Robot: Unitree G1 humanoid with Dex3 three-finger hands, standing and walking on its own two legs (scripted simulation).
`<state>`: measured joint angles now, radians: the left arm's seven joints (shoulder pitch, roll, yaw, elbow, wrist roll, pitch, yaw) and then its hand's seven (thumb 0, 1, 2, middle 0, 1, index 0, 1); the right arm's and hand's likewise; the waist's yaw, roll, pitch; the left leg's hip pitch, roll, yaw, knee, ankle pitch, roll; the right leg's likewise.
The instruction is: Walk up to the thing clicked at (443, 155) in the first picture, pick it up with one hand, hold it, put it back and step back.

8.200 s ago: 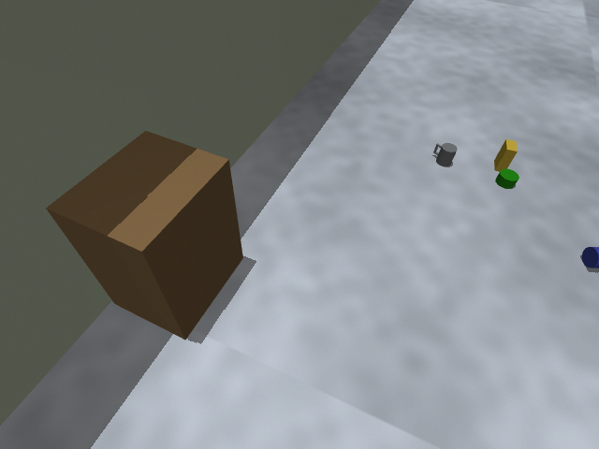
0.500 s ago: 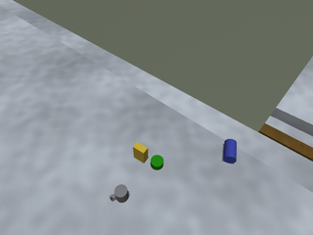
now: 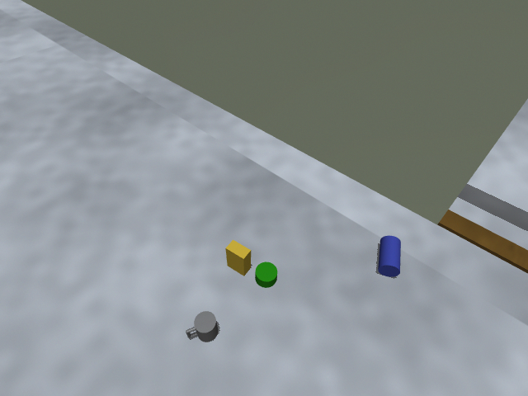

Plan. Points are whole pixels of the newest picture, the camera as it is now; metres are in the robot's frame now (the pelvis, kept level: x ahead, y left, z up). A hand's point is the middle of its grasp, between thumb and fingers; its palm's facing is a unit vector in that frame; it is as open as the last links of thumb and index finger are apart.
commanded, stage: walk up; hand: left
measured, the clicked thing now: (201, 328) +0.49 +0.20 -0.73
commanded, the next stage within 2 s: stand in 1.76 s
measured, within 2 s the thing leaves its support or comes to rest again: neither
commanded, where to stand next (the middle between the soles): +0.10 -0.03 m, yaw -1 degrees
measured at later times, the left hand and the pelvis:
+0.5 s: hand out of the picture +0.15 +0.21 -0.16, palm faces -0.02 -0.93 -0.36, open 7.3 cm; pelvis +0.06 -0.04 -0.01, yaw -1 degrees
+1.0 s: hand (123, 381) +0.19 +0.23 -0.15, palm faces +0.01 -0.94 -0.35, open 7.3 cm; pelvis +0.09 -0.03 +0.00, yaw -1 degrees
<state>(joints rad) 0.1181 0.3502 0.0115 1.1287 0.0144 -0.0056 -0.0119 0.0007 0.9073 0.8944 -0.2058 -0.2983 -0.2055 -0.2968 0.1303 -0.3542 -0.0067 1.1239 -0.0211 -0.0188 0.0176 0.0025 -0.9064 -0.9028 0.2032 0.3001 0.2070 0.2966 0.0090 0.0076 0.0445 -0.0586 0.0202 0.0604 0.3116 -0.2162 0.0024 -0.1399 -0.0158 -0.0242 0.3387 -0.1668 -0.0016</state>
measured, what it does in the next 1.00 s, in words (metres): steps on the spot: left foot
